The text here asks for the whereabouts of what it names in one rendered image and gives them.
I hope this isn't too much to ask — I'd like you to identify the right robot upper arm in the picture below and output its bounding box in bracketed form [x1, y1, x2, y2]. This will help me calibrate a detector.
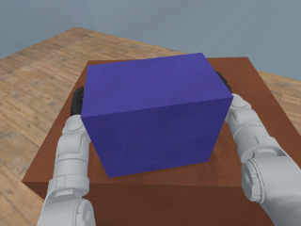
[241, 155, 301, 226]

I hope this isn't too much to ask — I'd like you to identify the left robot forearm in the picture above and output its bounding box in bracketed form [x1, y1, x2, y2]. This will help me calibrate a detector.
[37, 114, 91, 226]

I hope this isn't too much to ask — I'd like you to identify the right robot hand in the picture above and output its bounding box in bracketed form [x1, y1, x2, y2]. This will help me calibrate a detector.
[216, 71, 232, 94]

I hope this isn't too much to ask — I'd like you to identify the pedestal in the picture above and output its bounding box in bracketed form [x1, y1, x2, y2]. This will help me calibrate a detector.
[22, 56, 301, 226]

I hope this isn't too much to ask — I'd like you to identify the right robot forearm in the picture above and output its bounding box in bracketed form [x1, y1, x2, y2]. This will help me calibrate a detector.
[225, 93, 301, 173]

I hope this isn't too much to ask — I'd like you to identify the carton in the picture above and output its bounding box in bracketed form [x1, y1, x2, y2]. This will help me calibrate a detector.
[80, 53, 233, 178]

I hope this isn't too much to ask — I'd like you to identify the left robot hand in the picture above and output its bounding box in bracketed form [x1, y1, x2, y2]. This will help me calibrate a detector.
[70, 86, 85, 117]

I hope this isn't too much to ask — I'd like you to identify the left robot upper arm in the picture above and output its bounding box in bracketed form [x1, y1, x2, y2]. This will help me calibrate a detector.
[38, 198, 96, 226]

